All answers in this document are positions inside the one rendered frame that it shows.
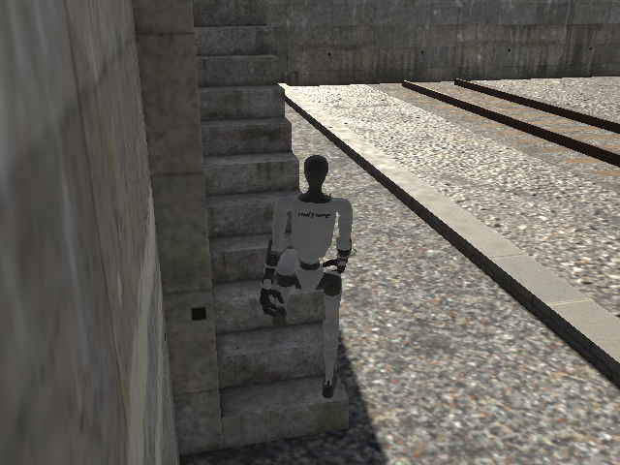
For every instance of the stairs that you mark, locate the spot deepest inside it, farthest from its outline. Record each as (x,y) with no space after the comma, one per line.
(270,378)

